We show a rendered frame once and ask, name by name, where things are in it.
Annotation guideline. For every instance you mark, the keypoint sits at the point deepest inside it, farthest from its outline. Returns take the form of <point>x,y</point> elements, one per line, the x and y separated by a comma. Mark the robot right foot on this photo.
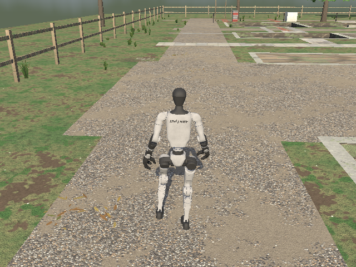
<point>185,224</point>

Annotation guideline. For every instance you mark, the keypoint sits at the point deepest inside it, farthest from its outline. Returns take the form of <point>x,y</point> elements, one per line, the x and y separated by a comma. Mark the left robot hand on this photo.
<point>146,161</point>

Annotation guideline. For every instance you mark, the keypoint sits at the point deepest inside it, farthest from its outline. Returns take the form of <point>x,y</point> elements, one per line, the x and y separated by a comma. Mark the robot left forearm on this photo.
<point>150,148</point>

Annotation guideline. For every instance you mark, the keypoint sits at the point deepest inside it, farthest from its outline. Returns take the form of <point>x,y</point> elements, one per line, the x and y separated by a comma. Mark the robot right forearm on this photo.
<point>204,145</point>

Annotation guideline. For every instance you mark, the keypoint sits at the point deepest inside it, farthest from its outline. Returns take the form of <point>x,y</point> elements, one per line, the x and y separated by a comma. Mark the robot right thigh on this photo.
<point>190,167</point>

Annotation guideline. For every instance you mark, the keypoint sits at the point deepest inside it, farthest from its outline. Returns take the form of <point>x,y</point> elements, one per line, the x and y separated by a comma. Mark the robot right upper arm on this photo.
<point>199,126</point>

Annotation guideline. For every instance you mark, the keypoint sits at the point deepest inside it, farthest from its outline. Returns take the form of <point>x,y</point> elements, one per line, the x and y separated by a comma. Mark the robot left upper arm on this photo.
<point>158,126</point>

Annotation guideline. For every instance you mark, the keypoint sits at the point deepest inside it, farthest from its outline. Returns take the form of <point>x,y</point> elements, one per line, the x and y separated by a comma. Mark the right robot hand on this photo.
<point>206,154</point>

